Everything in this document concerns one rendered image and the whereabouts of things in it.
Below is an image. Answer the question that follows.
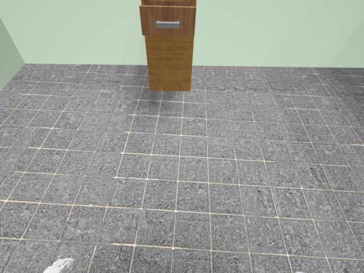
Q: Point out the handle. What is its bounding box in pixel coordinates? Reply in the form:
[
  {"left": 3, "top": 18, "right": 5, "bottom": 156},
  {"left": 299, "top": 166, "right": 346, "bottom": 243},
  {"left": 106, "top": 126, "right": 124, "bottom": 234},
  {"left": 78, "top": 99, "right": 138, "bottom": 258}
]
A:
[{"left": 156, "top": 20, "right": 180, "bottom": 28}]

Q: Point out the drawer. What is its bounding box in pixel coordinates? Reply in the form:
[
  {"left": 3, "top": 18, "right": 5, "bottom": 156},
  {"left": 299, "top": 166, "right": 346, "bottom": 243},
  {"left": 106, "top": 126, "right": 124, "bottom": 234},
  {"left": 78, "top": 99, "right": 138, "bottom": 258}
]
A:
[{"left": 139, "top": 1, "right": 196, "bottom": 36}]

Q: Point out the cabinet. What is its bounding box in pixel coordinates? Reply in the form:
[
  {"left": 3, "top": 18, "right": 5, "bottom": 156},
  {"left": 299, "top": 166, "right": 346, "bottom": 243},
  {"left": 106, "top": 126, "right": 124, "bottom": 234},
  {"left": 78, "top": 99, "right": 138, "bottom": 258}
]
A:
[{"left": 141, "top": 0, "right": 196, "bottom": 91}]

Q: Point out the left robot hand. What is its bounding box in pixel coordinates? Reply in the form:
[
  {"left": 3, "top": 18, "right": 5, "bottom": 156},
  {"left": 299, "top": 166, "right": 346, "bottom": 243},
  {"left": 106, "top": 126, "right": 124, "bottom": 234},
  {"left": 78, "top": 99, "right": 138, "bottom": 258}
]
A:
[{"left": 43, "top": 258, "right": 74, "bottom": 273}]

